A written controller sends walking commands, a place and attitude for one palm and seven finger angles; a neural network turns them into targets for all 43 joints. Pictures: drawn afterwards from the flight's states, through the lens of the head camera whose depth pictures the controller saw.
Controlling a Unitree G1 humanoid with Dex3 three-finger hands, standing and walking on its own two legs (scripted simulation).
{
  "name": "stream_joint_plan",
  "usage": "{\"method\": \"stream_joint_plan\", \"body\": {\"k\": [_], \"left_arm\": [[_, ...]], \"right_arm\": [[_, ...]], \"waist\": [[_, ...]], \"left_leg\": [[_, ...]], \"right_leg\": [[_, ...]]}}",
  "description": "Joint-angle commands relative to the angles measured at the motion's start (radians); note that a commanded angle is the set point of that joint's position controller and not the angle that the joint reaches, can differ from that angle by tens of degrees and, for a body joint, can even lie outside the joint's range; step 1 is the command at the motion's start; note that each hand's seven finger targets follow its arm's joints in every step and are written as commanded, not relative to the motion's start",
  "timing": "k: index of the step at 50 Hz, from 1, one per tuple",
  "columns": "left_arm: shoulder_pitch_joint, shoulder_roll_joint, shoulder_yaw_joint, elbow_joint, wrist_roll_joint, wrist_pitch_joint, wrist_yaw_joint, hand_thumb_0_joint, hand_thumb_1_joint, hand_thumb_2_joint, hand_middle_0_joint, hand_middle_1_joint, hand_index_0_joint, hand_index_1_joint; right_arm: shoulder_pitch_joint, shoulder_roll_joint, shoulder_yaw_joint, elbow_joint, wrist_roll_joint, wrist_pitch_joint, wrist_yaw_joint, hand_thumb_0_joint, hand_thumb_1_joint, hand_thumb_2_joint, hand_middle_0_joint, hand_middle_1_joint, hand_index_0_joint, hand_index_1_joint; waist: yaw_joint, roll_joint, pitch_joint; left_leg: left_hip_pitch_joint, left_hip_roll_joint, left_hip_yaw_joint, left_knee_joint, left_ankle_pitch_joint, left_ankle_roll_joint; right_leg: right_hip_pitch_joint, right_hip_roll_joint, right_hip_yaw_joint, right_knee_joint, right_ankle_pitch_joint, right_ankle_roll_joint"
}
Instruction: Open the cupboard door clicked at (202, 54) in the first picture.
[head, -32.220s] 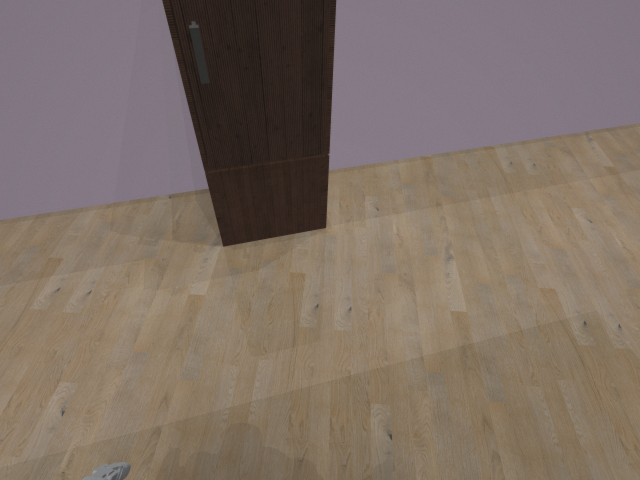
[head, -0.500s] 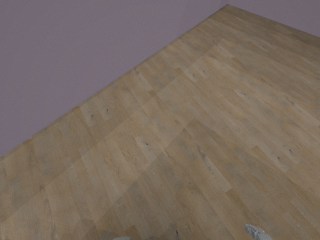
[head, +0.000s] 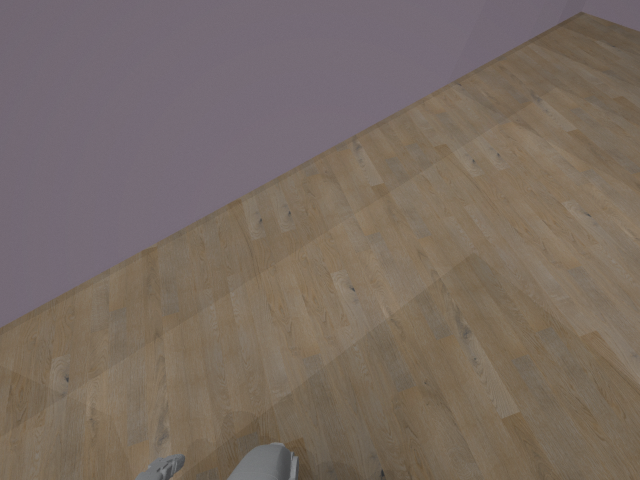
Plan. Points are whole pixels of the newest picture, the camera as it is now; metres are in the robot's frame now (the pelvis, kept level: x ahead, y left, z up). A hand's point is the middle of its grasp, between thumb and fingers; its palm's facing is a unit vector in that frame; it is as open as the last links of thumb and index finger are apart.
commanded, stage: turn to face it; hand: left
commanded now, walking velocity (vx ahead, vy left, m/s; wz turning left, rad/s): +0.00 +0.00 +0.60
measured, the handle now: out of the picture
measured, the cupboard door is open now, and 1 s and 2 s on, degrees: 45 45 45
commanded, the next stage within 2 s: none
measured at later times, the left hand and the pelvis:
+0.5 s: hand out of the picture +0.01 +0.25 -0.16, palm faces +0.32 -0.91 -0.27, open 7.4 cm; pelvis +0.00 +0.01 +0.00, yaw +17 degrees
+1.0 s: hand out of the picture -0.04 +0.14 -0.15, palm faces +0.60 -0.76 -0.26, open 7.3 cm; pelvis +0.03 -0.05 +0.00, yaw +37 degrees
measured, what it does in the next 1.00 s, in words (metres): steps on the spot, turning left: left foot, then right foot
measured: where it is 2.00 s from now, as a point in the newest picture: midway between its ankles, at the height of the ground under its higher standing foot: outside the picture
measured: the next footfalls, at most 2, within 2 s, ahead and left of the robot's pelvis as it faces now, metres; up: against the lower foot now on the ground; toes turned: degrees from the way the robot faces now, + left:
left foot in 0.26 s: +0.03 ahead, +0.14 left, +0.00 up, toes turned +16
right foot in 0.66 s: +0.09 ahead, -0.12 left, +0.00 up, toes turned +22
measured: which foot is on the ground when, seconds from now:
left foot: up 0.00-0.24, down 0.26-0.66, up 0.68-1.00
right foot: down 0.00-0.26, up 0.28-0.64, down 0.66-1.00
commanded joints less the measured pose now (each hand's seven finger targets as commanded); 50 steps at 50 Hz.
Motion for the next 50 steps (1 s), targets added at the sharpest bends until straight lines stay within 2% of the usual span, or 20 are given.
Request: {"method": "stream_joint_plan", "body": {"k": [1,7,9,11,12,13,14,15,17,19,23,28,31,32,33,34,35,37,39,50], "left_arm": [[0.042,0.186,0.052,-0.057,0.002,-0.025,0.016,0.000,0.900,0.900,-0.200,-0.300,-0.200,-0.300],[0.111,0.232,0.074,-0.025,0.011,-0.022,0.014,0.000,0.900,0.900,-0.200,-0.300,-0.200,-0.300],[0.096,0.240,0.078,-0.023,0.012,-0.019,0.010,0.000,0.900,0.900,-0.200,-0.300,-0.200,-0.300],[0.062,0.240,0.082,-0.028,0.000,-0.014,0.004,0.000,0.900,0.900,-0.200,-0.300,-0.200,-0.300],[0.057,0.210,0.077,-0.042,-0.006,-0.009,-0.001,0.000,0.900,0.900,-0.200,-0.300,-0.200,-0.300],[0.025,0.137,0.056,-0.084,-0.013,-0.002,-0.009,0.000,0.900,0.900,-0.200,-0.300,-0.200,-0.300],[-0.059,0.152,0.046,-0.109,-0.002,0.012,-0.002,0.000,0.900,0.900,-0.200,-0.300,-0.200,-0.300],[-0.056,0.153,0.052,-0.125,-0.002,0.012,-0.003,0.000,0.900,0.900,-0.200,-0.300,-0.200,-0.300],[-0.048,0.161,0.064,-0.070,0.004,0.021,-0.007,0.000,0.900,0.900,-0.200,-0.300,-0.200,-0.300],[-0.009,0.160,0.065,-0.049,0.005,0.024,-0.016,0.000,0.900,0.900,-0.200,-0.300,-0.200,-0.300],[-0.010,0.151,0.061,-0.046,0.001,0.022,-0.013,0.000,0.900,0.900,-0.200,-0.300,-0.200,-0.300],[-0.040,0.134,0.051,-0.077,-0.006,0.016,-0.010,0.000,0.900,0.900,-0.200,-0.300,-0.200,-0.300],[0.076,0.152,0.059,-0.050,-0.010,0.003,-0.006,0.000,0.900,0.900,-0.200,-0.300,-0.200,-0.300],[0.119,0.203,0.073,-0.044,-0.001,-0.009,0.002,0.000,0.900,0.900,-0.200,-0.300,-0.200,-0.300],[0.132,0.303,0.092,-0.045,0.014,-0.016,0.011,0.000,0.900,0.900,-0.200,-0.300,-0.200,-0.300],[0.111,0.318,0.084,-0.057,0.007,-0.013,0.016,0.000,0.900,0.900,-0.200,-0.300,-0.200,-0.300],[0.052,0.250,0.073,-0.066,0.006,-0.015,0.020,0.000,0.900,0.900,-0.200,-0.300,-0.200,-0.300],[-0.014,0.188,0.051,-0.077,-0.003,-0.017,0.016,0.000,0.900,0.900,-0.200,-0.300,-0.200,-0.300],[0.011,0.172,0.048,-0.071,-0.003,-0.023,0.014,0.000,0.900,0.900,-0.200,-0.300,-0.200,-0.300],[0.141,0.228,0.077,-0.012,0.012,-0.022,0.013,0.000,0.900,0.900,-0.200,-0.300,-0.200,-0.300]], "right_arm": [[-0.066,-0.032,0.000,-0.089,0.009,-0.024,0.008,0.000,-0.900,-0.900,0.200,0.300,0.200,0.300],[-0.127,-0.018,0.014,-0.107,0.013,-0.033,0.010,0.000,-0.900,-0.900,0.200,0.300,0.200,0.300],[-0.103,-0.022,0.013,-0.108,0.014,-0.040,0.009,0.000,-0.900,-0.900,0.200,0.300,0.200,0.300],[-0.028,-0.055,0.005,-0.090,0.010,-0.048,0.006,0.000,-0.900,-0.900,0.200,0.300,0.200,0.300],[0.042,-0.122,-0.012,-0.075,0.004,-0.056,0.003,0.000,-0.900,-0.900,0.200,0.300,0.200,0.300],[0.109,-0.236,-0.042,-0.068,-0.004,-0.059,-0.006,0.000,-0.900,-0.900,0.200,0.300,0.200,0.300],[0.160,-0.252,-0.042,-0.046,0.000,-0.051,-0.015,0.000,-0.900,-0.900,0.200,0.300,0.200,0.300],[0.124,-0.255,-0.036,-0.063,-0.006,-0.052,-0.020,0.000,-0.900,-0.900,0.200,0.300,0.200,0.300],[0.012,-0.186,-0.021,-0.091,-0.005,-0.060,-0.035,0.000,-0.900,-0.900,0.200,0.300,0.200,0.300],[-0.030,-0.165,-0.009,-0.107,-0.001,-0.068,-0.037,0.000,-0.900,-0.900,0.200,0.300,0.200,0.300],[-0.005,-0.166,-0.010,-0.098,0.000,-0.071,-0.035,0.000,-0.900,-0.900,0.200,0.300,0.200,0.300],[-0.008,-0.178,-0.023,-0.098,-0.008,-0.059,-0.029,0.000,-0.900,-0.900,0.200,0.300,0.200,0.300],[-0.071,-0.163,-0.027,-0.117,0.003,-0.051,-0.027,0.000,-0.900,-0.900,0.200,0.300,0.200,0.300],[-0.073,-0.119,-0.023,-0.128,0.013,-0.051,-0.023,0.000,-0.900,-0.900,0.200,0.300,0.200,0.300],[-0.063,-0.047,-0.014,-0.150,0.018,-0.053,-0.019,0.000,-0.900,-0.900,0.200,0.300,0.200,0.300],[-0.077,-0.097,-0.023,-0.152,0.010,-0.050,-0.014,0.000,-0.900,-0.900,0.200,0.300,0.200,0.300],[-0.068,-0.096,-0.024,-0.135,0.006,-0.043,-0.011,0.000,-0.900,-0.900,0.200,0.300,0.200,0.300],[-0.056,-0.074,-0.020,-0.090,0.002,-0.027,-0.002,0.000,-0.900,-0.900,0.200,0.300,0.200,0.300],[-0.053,-0.042,-0.010,-0.084,0.006,-0.021,0.007,0.000,-0.900,-0.900,0.200,0.300,0.200,0.300],[-0.151,-0.015,0.018,-0.112,0.013,-0.036,0.008,0.000,-0.900,-0.900,0.200,0.300,0.200,0.300]], "waist": [[0.031,-0.234,-0.105],[0.073,-0.236,-0.115],[0.059,-0.240,-0.131],[0.005,-0.188,-0.147],[-0.033,-0.018,-0.192],[-0.074,0.282,-0.199],[-0.092,0.190,-0.190],[-0.065,0.129,-0.168],[-0.023,0.200,-0.142],[0.011,0.130,-0.134],[0.010,0.068,-0.155],[0.000,0.123,-0.142],[0.059,0.101,-0.168],[0.082,-0.041,-0.182],[0.093,-0.367,-0.168],[0.091,-0.350,-0.158],[0.052,-0.260,-0.120],[0.011,-0.243,-0.064],[0.013,-0.236,-0.076],[0.078,-0.250,-0.119]], "left_leg": [[-0.056,0.044,0.045,-0.039,0.007,-0.024],[0.061,0.034,0.114,-0.319,-0.015,-0.008],[0.134,0.027,0.128,-0.432,0.018,0.003],[0.309,0.021,0.127,-0.609,0.196,0.023],[0.472,0.115,-0.005,-0.686,0.370,0.070],[0.575,0.397,-0.396,-0.738,0.715,0.223],[0.535,0.444,-0.401,-0.731,0.780,0.295],[0.452,0.437,-0.362,-0.752,0.589,0.308],[0.370,0.300,-0.297,-0.775,0.471,0.232],[0.347,0.247,-0.238,-0.791,0.424,0.196],[0.374,0.235,-0.253,-0.783,0.439,0.212],[0.308,0.214,-0.308,-0.747,0.426,0.214],[0.178,0.155,-0.296,-0.658,0.379,0.162],[0.052,0.078,-0.240,-0.548,0.238,0.106],[-0.117,-0.076,-0.034,-0.289,-0.077,0.016],[-0.078,-0.031,-0.048,-0.057,-0.187,0.017],[-0.082,0.007,-0.076,0.055,-0.130,0.023],[-0.091,0.033,-0.037,0.142,-0.012,-0.003],[-0.086,0.030,0.001,0.096,0.034,-0.016],[0.082,0.028,0.119,-0.372,-0.011,0.005]], "right_leg": [[0.186,-0.236,0.065,-0.177,0.585,-0.072],[0.220,-0.293,0.038,-0.118,0.654,-0.089],[0.204,-0.300,0.019,-0.070,0.626,-0.074],[0.092,-0.276,-0.048,0.041,0.512,-0.015],[-0.050,-0.219,-0.089,0.209,0.338,0.040],[-0.335,-0.063,-0.096,0.448,-0.304,0.119],[-0.366,-0.056,0.037,0.564,-0.352,0.101],[-0.351,-0.066,0.072,0.606,-0.299,0.092],[-0.349,-0.053,0.108,0.630,-0.161,0.098],[-0.326,-0.037,0.111,0.622,-0.071,0.102],[-0.297,-0.015,0.109,0.508,-0.070,0.109],[-0.153,0.040,0.079,0.226,-0.126,0.097],[0.090,0.065,0.061,-0.056,0.044,0.086],[0.228,-0.045,0.167,-0.216,0.046,0.060],[0.292,-0.334,0.465,-0.311,0.098,-0.047],[0.153,-0.442,0.481,-0.310,0.190,-0.125],[0.103,-0.383,0.384,-0.286,0.210,-0.141],[0.083,-0.265,0.223,-0.232,0.374,-0.098],[0.132,-0.223,0.108,-0.207,0.516,-0.069],[0.246,-0.311,0.020,-0.098,0.703,-0.095]]}}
